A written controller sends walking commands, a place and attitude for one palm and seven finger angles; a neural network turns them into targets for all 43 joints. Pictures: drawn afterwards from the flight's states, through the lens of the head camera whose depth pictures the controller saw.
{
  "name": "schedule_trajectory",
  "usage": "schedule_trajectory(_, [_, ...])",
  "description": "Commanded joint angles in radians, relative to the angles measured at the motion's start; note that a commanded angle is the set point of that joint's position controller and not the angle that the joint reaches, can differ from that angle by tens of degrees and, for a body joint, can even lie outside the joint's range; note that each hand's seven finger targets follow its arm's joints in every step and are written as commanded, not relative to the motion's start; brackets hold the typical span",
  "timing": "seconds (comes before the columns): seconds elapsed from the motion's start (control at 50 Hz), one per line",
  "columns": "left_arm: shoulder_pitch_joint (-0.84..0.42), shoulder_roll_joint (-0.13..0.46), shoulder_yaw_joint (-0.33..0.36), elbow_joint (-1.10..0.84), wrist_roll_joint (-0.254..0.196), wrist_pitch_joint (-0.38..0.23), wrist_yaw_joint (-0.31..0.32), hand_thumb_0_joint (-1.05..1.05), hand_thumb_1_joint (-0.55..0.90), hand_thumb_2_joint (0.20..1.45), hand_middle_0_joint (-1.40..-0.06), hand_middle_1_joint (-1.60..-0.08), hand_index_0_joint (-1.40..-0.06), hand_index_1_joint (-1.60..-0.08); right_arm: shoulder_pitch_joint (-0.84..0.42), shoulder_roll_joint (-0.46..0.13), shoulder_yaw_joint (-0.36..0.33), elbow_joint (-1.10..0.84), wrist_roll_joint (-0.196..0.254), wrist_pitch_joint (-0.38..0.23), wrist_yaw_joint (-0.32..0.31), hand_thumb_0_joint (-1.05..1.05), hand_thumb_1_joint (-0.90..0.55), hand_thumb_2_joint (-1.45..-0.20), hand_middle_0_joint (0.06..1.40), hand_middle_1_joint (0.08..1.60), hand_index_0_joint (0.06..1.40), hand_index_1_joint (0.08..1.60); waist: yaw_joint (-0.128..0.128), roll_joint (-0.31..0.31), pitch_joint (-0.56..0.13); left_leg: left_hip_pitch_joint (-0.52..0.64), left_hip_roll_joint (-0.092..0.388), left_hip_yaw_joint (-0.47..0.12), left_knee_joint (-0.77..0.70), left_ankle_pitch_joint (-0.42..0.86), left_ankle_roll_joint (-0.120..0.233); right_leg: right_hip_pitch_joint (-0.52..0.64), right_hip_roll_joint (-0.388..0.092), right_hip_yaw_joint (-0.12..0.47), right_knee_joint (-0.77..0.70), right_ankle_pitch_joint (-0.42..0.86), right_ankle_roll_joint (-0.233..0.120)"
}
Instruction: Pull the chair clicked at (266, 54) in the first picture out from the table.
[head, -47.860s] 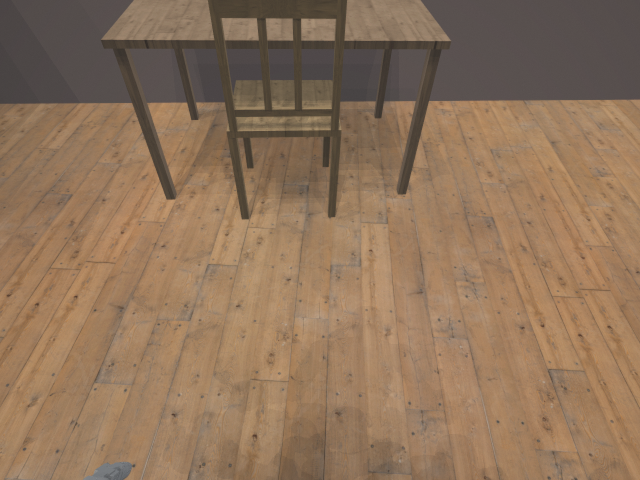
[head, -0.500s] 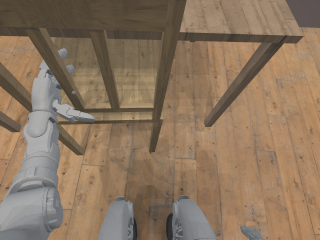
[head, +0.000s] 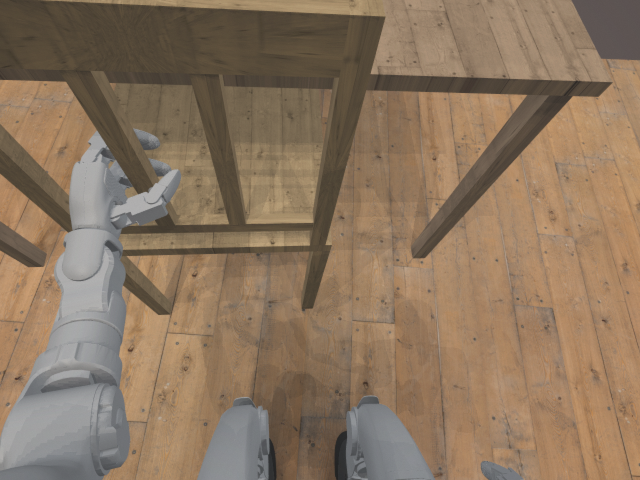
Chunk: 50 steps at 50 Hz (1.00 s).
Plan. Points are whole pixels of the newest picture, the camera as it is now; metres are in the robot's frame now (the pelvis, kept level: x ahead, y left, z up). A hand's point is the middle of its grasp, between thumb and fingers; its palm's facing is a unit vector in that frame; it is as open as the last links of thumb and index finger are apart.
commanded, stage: hook a spindle and tug to test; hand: left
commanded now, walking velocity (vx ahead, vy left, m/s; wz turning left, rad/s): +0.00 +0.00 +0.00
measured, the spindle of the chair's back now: (135, 163) +0.49 +0.22 +0.03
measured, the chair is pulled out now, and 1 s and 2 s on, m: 0.00 0.03 0.18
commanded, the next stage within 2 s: step backward, pulling the chair out in 0.70 s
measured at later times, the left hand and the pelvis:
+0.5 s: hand (159, 204) +0.44 +0.18 +0.02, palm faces +0.06 -1.00 -0.02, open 5.8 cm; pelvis +0.01 +0.00 +0.01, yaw +0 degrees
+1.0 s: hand (162, 207) +0.42 +0.18 +0.03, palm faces +0.14 -0.98 -0.13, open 5.9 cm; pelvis +0.03 +0.00 +0.07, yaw +0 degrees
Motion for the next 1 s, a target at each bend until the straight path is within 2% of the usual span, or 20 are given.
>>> schedule_trajectory(0.0, [-0.334,0.13,-0.042,-0.244,0.018,-0.084,-0.032,0.0,0.9,0.9,-0.5,-1.45,-0.5,-1.45,0.133,-0.176,-0.066,-0.066,0.003,-0.018,-0.013,0.0,-0.9,-0.9,0.2,0.3,0.2,0.3,-0.023,0.129,-0.507,0.548,0.007,-0.116,-0.15,0.528,-0.052,0.112,0.038,0.018,-0.117,0.299,-0.039])
schedule_trajectory(0.04, [-0.305,0.143,-0.025,-0.265,0.013,-0.085,-0.031,0.0,0.9,0.9,-0.5,-1.45,-0.5,-1.45,0.135,-0.176,-0.067,-0.07,0.004,-0.019,-0.013,0.0,-0.9,-0.9,0.2,0.3,0.2,0.3,-0.01,0.14,-0.523,0.557,0.007,-0.112,-0.148,0.559,-0.052,0.126,0.037,0.021,-0.115,0.318,-0.039])
schedule_trajectory(0.14, [-0.206,0.094,-0.057,-0.33,0.001,-0.079,-0.029,0.0,0.9,0.9,-0.5,-1.45,-0.5,-1.45,0.127,-0.17,-0.072,-0.086,0.007,-0.021,-0.003,0.0,-0.9,-0.9,0.2,0.3,0.2,0.3,0.007,0.153,-0.539,0.603,0.013,-0.115,-0.161,0.626,-0.063,0.139,0.039,0.015,-0.123,0.337,-0.038])
schedule_trajectory(0.2, [-0.172,0.105,-0.052,-0.345,0.006,-0.076,-0.021,0.0,0.9,0.9,-0.5,-1.45,-0.5,-1.45,0.119,-0.168,-0.072,-0.092,0.009,-0.021,-0.003,0.0,-0.9,-0.9,0.2,0.3,0.2,0.3,0.009,0.108,-0.519,0.554,0.008,-0.102,-0.164,0.588,-0.052,0.183,0.04,0.022,-0.126,0.355,-0.036])
schedule_trajectory(0.28, [-0.172,0.083,-0.072,-0.347,0.011,-0.076,-0.017,0.0,0.9,0.9,-0.5,-1.45,-0.5,-1.45,0.113,-0.164,-0.07,-0.09,0.01,-0.024,-0.004,0.0,-0.9,-0.9,0.2,0.3,0.2,0.3,-0.002,0.106,-0.482,0.535,0.007,-0.096,-0.161,0.564,-0.052,0.164,0.038,0.023,-0.124,0.346,-0.034])
schedule_trajectory(0.34, [-0.107,0.083,-0.062,-0.39,0.009,-0.08,-0.012,0.0,0.9,0.9,-0.5,-1.45,-0.5,-1.45,0.112,-0.163,-0.073,-0.103,0.01,-0.029,-0.002,0.0,-0.9,-0.9,0.2,0.3,0.2,0.3,0.019,0.13,-0.521,0.566,0.007,-0.096,-0.162,0.635,-0.056,0.187,0.036,0.024,-0.119,0.379,-0.036])
schedule_trajectory(0.36, [-0.106,0.063,-0.077,-0.38,0.005,-0.075,-0.013,0.0,0.9,0.9,-0.5,-1.45,-0.5,-1.45,0.107,-0.159,-0.072,-0.1,0.012,-0.03,-0.001,0.0,-0.9,-0.9,0.2,0.3,0.2,0.3,0.011,0.119,-0.506,0.556,0.005,-0.09,-0.16,0.62,-0.054,0.186,0.037,0.025,-0.123,0.382,-0.034])
schedule_trajectory(0.4, [-0.119,0.085,-0.062,-0.385,0.004,-0.074,-0.014,0.0,0.9,0.9,-0.5,-1.45,-0.5,-1.45,0.105,-0.162,-0.072,-0.098,0.011,-0.031,-0.005,0.0,-0.9,-0.9,0.2,0.3,0.2,0.3,0.008,0.099,-0.49,0.521,0.002,-0.085,-0.157,0.582,-0.049,0.203,0.036,0.029,-0.122,0.384,-0.033])
schedule_trajectory(0.46, [-0.054,0.119,-0.025,-0.391,-0.001,-0.073,-0.018,0.0,0.9,0.9,-0.5,-1.45,-0.5,-1.45,0.099,-0.16,-0.07,-0.105,0.013,-0.035,-0.006,0.0,-0.9,-0.9,0.2,0.3,0.2,0.3,0.029,0.095,-0.505,0.495,-0.004,-0.069,-0.155,0.591,-0.042,0.258,0.034,0.042,-0.12,0.43,-0.034])
schedule_trajectory(0.5, [-0.029,0.077,-0.054,-0.391,-0.008,-0.068,-0.025,0.0,0.9,0.9,-0.5,-1.45,-0.5,-1.45,0.089,-0.154,-0.067,-0.113,0.016,-0.038,-0.004,0.0,-0.9,-0.9,0.2,0.3,0.2,0.3,0.024,0.084,-0.485,0.481,-0.007,-0.063,-0.158,0.574,-0.04,0.26,0.035,0.041,-0.125,0.427,-0.031])
schedule_trajectory(0.64, [0.03,0.124,-0.004,-0.425,-0.021,-0.067,-0.029,0.0,0.9,0.9,-0.5,-1.45,-0.5,-1.45,0.077,-0.157,-0.068,-0.123,0.019,-0.048,-0.008,0.0,-0.9,-0.9,0.2,0.3,0.2,0.3,0.044,0.076,-0.491,0.456,-0.01,-0.055,-0.159,0.567,-0.038,0.3,0.032,0.048,-0.12,0.448,-0.031])
schedule_trajectory(0.76, [0.023,0.087,-0.037,-0.465,-0.024,-0.074,-0.028,0.0,0.9,0.9,-0.5,-1.45,-0.5,-1.45,0.072,-0.152,-0.069,-0.123,0.018,-0.059,-0.009,0.0,-0.9,-0.9,0.2,0.3,0.2,0.3,0.035,0.096,-0.497,0.487,-0.006,-0.061,-0.159,0.587,-0.042,0.269,0.031,0.043,-0.116,0.434,-0.029])
schedule_trajectory(0.78, [-0.047,0.098,-0.042,-0.487,-0.02,-0.076,-0.022,0.0,0.9,0.9,-0.5,-1.45,-0.5,-1.45,0.071,-0.157,-0.069,-0.117,0.018,-0.061,-0.013,0.0,-0.9,-0.9,0.2,0.3,0.2,0.3,0.024,0.106,-0.503,0.5,-0.003,-0.064,-0.157,0.582,-0.043,0.255,0.03,0.045,-0.117,0.426,-0.029])
schedule_trajectory(0.8, [-0.246,0.456,0.078,-0.622,0.106,0.037,0.125,0.0,0.9,0.9,-0.5,-1.45,-0.5,-1.45,0.102,-0.154,-0.066,-0.175,0.061,0.01,-0.048,0.0,-0.9,-0.9,0.2,0.3,0.2,0.3,0.085,0.195,-0.715,0.784,0.003,-0.033,-0.345,0.478,-0.031,0.635,-0.04,0.143,-0.311,0.461,-0.049])
schedule_trajectory(0.82, [-0.264,0.398,0.04,-0.639,0.117,0.101,0.19,0.0,0.9,0.9,-0.5,-1.45,-0.5,-1.45,0.119,-0.134,-0.063,-0.2,0.062,0.021,-0.079,0.0,-0.9,-0.9,0.2,0.3,0.2,0.3,0.061,0.201,-0.669,0.801,-0.01,-0.032,-0.38,0.491,-0.028,0.667,-0.032,0.13,-0.361,0.559,-0.042])
schedule_trajectory(0.86, [-0.127,0.246,-0.046,-0.548,0.119,0.187,0.235,0.0,0.9,0.9,-0.5,-1.45,-0.5,-1.45,0.098,-0.127,-0.061,-0.188,0.071,0.026,-0.108,0.0,-0.9,-0.9,0.2,0.3,0.2,0.3,0.046,0.148,-0.566,0.776,0.008,-0.043,-0.414,0.555,-0.026,0.656,-0.046,0.122,-0.374,0.667,-0.032])
schedule_trajectory(0.88, [-0.041,0.191,-0.084,-0.42,0.125,0.234,0.243,0.0,0.9,0.9,-0.5,-1.45,-0.5,-1.45,0.073,-0.128,-0.056,-0.172,0.073,0.041,-0.111,0.0,-0.9,-0.9,0.2,0.3,0.2,0.3,0.045,0.125,-0.422,0.691,0.028,-0.067,-0.475,0.433,-0.028,0.625,-0.052,0.108,-0.411,0.513,-0.025])
schedule_trajectory(0.9, [-0.002,0.142,-0.116,-0.351,0.128,0.262,0.255,0.0,0.9,0.9,-0.5,-1.45,-0.5,-1.45,0.074,-0.128,-0.054,-0.157,0.077,0.048,-0.118,0.0,-0.9,-0.9,0.2,0.3,0.2,0.3,0.046,0.082,-0.356,0.663,0.036,-0.076,-0.499,0.426,-0.018,0.642,-0.05,0.107,-0.423,0.509,-0.02])
schedule_trajectory(0.94, [-0.034,0.129,-0.134,-0.253,0.142,0.285,0.283,0.0,0.9,0.9,-0.5,-1.45,-0.5,-1.45,0.103,-0.14,-0.053,-0.124,0.072,0.057,-0.13,0.0,-0.9,-0.9,0.2,0.3,0.2,0.3,0.035,0.024,-0.344,0.726,0.057,-0.074,-0.515,0.606,-0.016,0.694,-0.06,0.105,-0.449,0.683,-0.01])
schedule_trajectory(0.98, [-0.114,0.129,-0.147,-0.212,0.143,0.275,0.291,0.0,0.9,0.9,-0.5,-1.45,-0.5,-1.45,0.117,-0.146,-0.055,-0.102,0.067,0.062,-0.136,0.0,-0.9,-0.9,0.2,0.3,0.2,0.3,0.031,0.039,-0.355,0.8,0.079,-0.073,-0.536,0.777,-0.02,0.727,-0.077,0.115,-0.478,0.816,0.001])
